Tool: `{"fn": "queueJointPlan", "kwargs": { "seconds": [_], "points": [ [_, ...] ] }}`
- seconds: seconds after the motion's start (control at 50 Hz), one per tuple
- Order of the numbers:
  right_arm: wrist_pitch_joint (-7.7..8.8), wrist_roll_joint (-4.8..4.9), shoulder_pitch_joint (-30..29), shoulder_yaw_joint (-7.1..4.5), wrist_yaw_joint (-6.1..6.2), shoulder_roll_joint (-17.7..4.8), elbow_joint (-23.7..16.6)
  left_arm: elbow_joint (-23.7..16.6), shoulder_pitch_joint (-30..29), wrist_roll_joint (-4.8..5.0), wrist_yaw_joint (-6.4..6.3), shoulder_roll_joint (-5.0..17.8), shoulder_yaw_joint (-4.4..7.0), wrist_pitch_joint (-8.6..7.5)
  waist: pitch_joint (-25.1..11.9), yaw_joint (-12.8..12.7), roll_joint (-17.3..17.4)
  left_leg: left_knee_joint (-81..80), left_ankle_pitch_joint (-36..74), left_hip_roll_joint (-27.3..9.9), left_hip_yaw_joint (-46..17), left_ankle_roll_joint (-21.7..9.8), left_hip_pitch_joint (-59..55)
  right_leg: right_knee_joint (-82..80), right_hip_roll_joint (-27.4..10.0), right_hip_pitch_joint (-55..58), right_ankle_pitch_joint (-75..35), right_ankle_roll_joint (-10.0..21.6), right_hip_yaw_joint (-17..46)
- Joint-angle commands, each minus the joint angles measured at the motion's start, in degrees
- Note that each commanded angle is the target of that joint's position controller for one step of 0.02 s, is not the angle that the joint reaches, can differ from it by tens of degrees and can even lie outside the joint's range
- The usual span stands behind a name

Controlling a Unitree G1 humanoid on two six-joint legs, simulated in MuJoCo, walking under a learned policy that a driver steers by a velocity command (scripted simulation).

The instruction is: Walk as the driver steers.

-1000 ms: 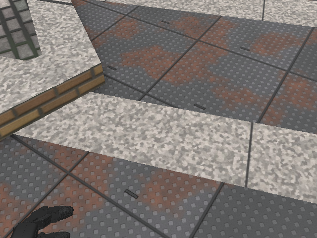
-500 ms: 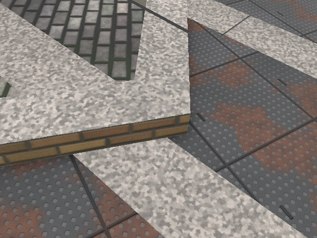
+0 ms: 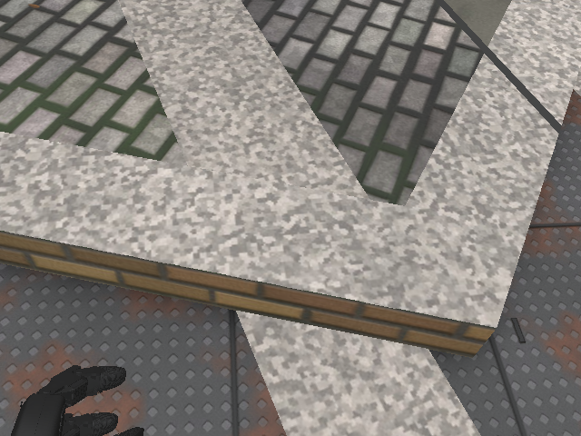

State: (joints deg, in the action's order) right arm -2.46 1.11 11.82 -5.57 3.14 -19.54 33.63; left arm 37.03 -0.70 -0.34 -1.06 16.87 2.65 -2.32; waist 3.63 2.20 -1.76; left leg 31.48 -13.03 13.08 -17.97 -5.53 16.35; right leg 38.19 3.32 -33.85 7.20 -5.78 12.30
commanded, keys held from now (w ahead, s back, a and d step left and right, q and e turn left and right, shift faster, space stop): q+shift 0.02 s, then shift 0.02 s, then e+shift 0.68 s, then q+shift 0.12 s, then w+q+shift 0.16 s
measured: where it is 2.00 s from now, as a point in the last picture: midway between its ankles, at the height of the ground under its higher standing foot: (241, 279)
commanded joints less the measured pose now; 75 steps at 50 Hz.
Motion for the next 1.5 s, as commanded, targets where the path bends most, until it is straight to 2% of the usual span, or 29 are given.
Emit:
{"fn": "queueJointPlan", "kwargs": {
  "seconds": [0.02,0.06,0.1,0.12,0.16,0.18,0.24,0.38,0.4,0.44,0.5,0.64,0.78,0.8,0.82,0.84,0.86,0.9,0.94,1.06,1.3,1.34,1.38,1.4,1.42,1.44,1.46,1.48,1.5],
  "points": [
    [0.24,-0.33,-1.1,-1.47,-0.02,-5.7,-5.0,-3.7,-2.1,0.05,0.36,6.7,2.41,-1.92,-8.9,-0.4,11.2,-1.4,15.7,-13.2,-15.2,-2.9,-5.9,-7.2,1.4,7.1,-0.3,1.1,-0.9],
    [0.33,-0.47,-3.8,-0.46,-0.31,-4.0,-5.7,-1.3,3.6,0.17,0.73,6.8,2.83,-2.75,-10.3,-2.6,10.7,4.3,12.0,-12.2,-12.8,-1.1,-5.5,-15.1,-1.1,15.8,-9.4,3.2,-3.0],
    [0.41,-1.92,4.8,1.97,-0.74,2.6,-4.0,-2.9,2.8,-1.82,0.64,7.6,2.06,-2.28,-12.3,2.3,-6.7,26.0,-27.3,-1.4,-1.3,4.1,5.9,-15.6,-16.9,30.9,-37.1,12.4,12.6],
    [0.50,-1.20,9.2,0.88,-1.15,-2.5,-4.5,-1.3,5.8,-3.10,0.82,8.5,2.13,-2.04,-12.6,4.7,-16.9,32.5,-29.4,-2.0,1.9,7.9,12.0,-20.2,-26.6,30.1,-32.6,22.7,31.8],
    [-0.58,-2.37,3.0,-0.01,-1.11,-7.1,-0.9,-2.1,3.5,-0.67,1.68,1.2,0.14,-1.47,-10.9,1.0,-4.2,33.2,-20.4,-8.1,3.8,11.3,8.4,-18.5,-17.3,25.1,-11.7,18.5,21.5],
    [-1.14,-2.79,1.3,0.24,-1.32,-5.4,-0.5,-1.8,4.5,0.46,2.00,2.7,0.35,-0.56,-9.9,0.6,-2.4,30.0,-19.5,-8.7,7.8,11.7,7.6,-19.4,-12.8,23.6,-2.4,15.6,17.8],
    [0.01,-1.90,-4.8,1.07,-1.79,-2.6,-2.1,-2.1,6.8,1.04,1.14,10.8,3.50,2.20,-4.9,-1.9,-5.6,14.8,-18.2,-7.6,13.8,10.5,4.8,-22.3,-7.4,19.5,2.4,13.7,15.2],
    [2.33,-0.49,-0.1,0.22,-1.99,-2.7,2.9,-3.3,8.9,2.71,-0.61,9.8,4.78,3.76,-10.5,-0.3,-8.8,-10.6,-2.0,-8.2,11.7,3.8,-10.9,-23.0,-5.8,18.3,14.7,11.1,18.3],
    [2.51,-1.46,1.8,-0.43,-2.01,-4.9,4.0,-4.1,8.6,2.71,-0.97,8.5,4.62,3.85,-11.8,0.1,-5.5,-10.8,-1.2,-12.7,8.7,1.2,-17.7,-19.7,-3.2,11.2,17.1,8.2,14.5],
    [2.93,-4.64,-4.1,-0.85,-1.91,-7.3,2.3,-5.6,9.5,2.82,-0.27,7.9,4.65,3.03,-7.2,-1.9,15.3,-15.2,14.1,-33.1,-7.7,-9.4,-15.4,6.6,3.9,-3.7,24.1,4.0,-1.3],
    [3.66,-2.51,-10.1,0.85,-0.07,-1.9,0.4,-2.0,15.7,1.57,0.31,8.8,5.42,3.99,-6.8,-4.8,6.2,-11.4,26.7,-29.6,4.0,-5.8,-12.3,26.8,-1.3,-3.8,17.3,1.1,-4.4],
    [1.41,-1.90,-2.8,-0.41,-0.32,-6.7,2.3,-8.4,6.3,2.04,3.40,3.9,1.89,4.19,-4.2,1.6,8.6,-10.7,31.3,-27.9,15.8,-6.6,-16.9,14.6,-7.6,-4.9,10.1,-0.7,-13.3],
    [3.91,1.57,-1.2,-0.56,-3.15,-6.7,5.3,-7.8,14.1,0.83,2.29,7.8,3.82,5.06,-8.8,-4.5,5.8,5.6,32.9,-25.6,22.9,0.3,-6.5,-15.2,-1.5,24.7,-3.4,7.5,-15.5],
    [4.64,-0.87,-0.7,0.86,-3.23,-3.6,4.1,-7.5,18.9,0.06,1.07,12.7,4.74,4.70,-15.2,-5.6,-3.7,17.4,13.3,-21.9,25.5,5.2,7.1,-13.5,-12.4,42.5,-29.9,11.4,-2.5],
    [5.03,-3.12,-0.2,3.04,-3.47,0.8,3.0,-9.0,16.0,-1.80,0.32,14.4,3.79,4.00,-21.5,-4.1,-16.0,30.3,-27.3,-16.1,22.9,9.2,17.7,-12.0,-30.2,46.4,-49.7,25.3,13.7],
    [4.13,-1.50,-2.0,1.75,-3.63,-3.6,5.7,-7.7,16.4,-2.09,0.53,4.9,1.14,3.18,-24.8,-7.4,-4.9,33.4,-27.9,-19.4,14.6,10.2,12.9,-12.7,-28.4,40.8,-44.0,26.5,7.1],
    [3.63,0.55,-1.7,1.31,-3.97,-5.1,5.4,-5.3,17.6,-0.74,0.93,7.4,2.09,2.82,-19.7,-7.0,-6.2,34.3,-26.7,-18.7,16.8,9.4,17.5,-15.7,-24.2,40.4,-21.9,23.7,2.9],
    [3.12,0.65,-4.2,0.58,-3.68,-6.2,5.1,-2.9,16.0,1.44,0.44,10.6,3.50,2.46,-9.9,-6.9,-7.7,32.7,-16.8,-19.5,18.1,8.1,23.2,-24.3,-20.5,32.9,23.9,17.9,2.1],
    [2.89,0.58,-2.5,0.14,-3.47,-6.1,5.6,-2.9,13.4,0.31,-0.12,9.4,2.98,0.79,-4.7,-5.1,-8.9,34.7,-7.6,-19.1,17.3,7.9,23.8,-30.8,-20.8,26.6,32.0,16.6,1.7],
    [4.21,0.57,0.8,-0.21,-2.48,-2.5,5.9,0.1,13.6,-0.29,-0.44,6.1,2.89,-3.27,-2.3,-2.4,-4.7,36.7,4.3,-21.4,14.0,8.3,33.3,-34.4,-22.7,31.4,24.3,14.2,-8.9],
    [3.31,1.77,-4.5,2.12,-5.07,1.2,0.6,3.7,13.1,0.13,1.03,9.5,4.77,-2.00,5.7,-1.5,-1.0,21.8,5.0,-24.9,21.1,2.2,29.5,-34.1,-22.2,36.4,6.7,12.0,-29.3],
    [2.93,1.92,-1.2,1.32,-5.06,-1.2,1.0,3.5,11.5,0.85,1.72,11.8,5.47,-1.22,2.9,0.8,-2.2,20.3,-0.6,-20.7,26.8,-0.2,19.9,-25.8,-21.3,36.8,-18.2,11.3,-32.0],
    [2.42,2.66,13.9,-1.78,-4.60,-6.9,3.8,2.9,8.2,2.54,2.20,13.5,5.54,-0.40,-6.7,10.1,-3.0,16.7,-3.6,-12.1,32.1,-4.2,-1.5,-1.6,-19.7,34.2,-47.8,9.6,-33.5],
    [2.47,2.32,26.6,-4.62,-4.07,-12.3,7.8,1.7,7.0,2.38,1.84,11.1,4.45,-0.63,-9.7,16.0,3.0,10.4,-1.6,-7.6,29.1,-7.0,-19.5,21.0,-16.6,21.6,-40.1,7.1,-31.7],
    [2.43,2.50,21.6,-5.16,-3.82,-17.6,8.2,-0.1,9.9,-0.41,1.67,-0.8,1.01,-2.30,-3.5,6.5,25.9,4.4,3.6,-16.4,7.8,-11.6,-25.1,47.2,-5.8,-1.8,22.3,3.5,-27.6],
    [4.90,0.98,20.0,-2.86,-4.83,-16.1,4.3,-4.2,14.2,0.63,1.40,-1.4,-0.14,-5.49,-19.8,1.2,27.2,-13.6,-24.0,-27.1,-28.7,-20.6,-34.0,56.5,-0.4,-13.9,28.9,4.3,-10.0],
    [6.31,0.67,22.0,-1.75,-5.60,-9.0,5.0,-3.6,5.7,3.56,0.85,6.5,1.18,-6.77,-17.2,6.5,10.8,-20.7,-27.9,-29.9,-28.5,-15.2,-33.6,54.0,-3.9,-16.5,20.3,6.9,-7.0],
    [7.28,-0.26,21.1,-1.38,-5.47,-8.3,6.1,-4.3,3.7,4.98,0.80,5.5,1.00,-7.12,-9.1,4.7,5.3,-20.5,-24.5,-32.1,-25.4,-14.4,-26.8,50.3,-6.2,-20.0,15.3,8.4,-8.4],
    [8.15,-1.16,16.4,-0.28,-5.29,-5.8,5.5,-3.3,2.7,3.34,0.18,3.3,0.12,-6.63,-7.5,2.6,0.4,-18.4,-19.9,-30.8,-19.4,-11.8,-19.0,46.2,-10.1,-15.8,11.1,9.5,-7.0]
  ]
}}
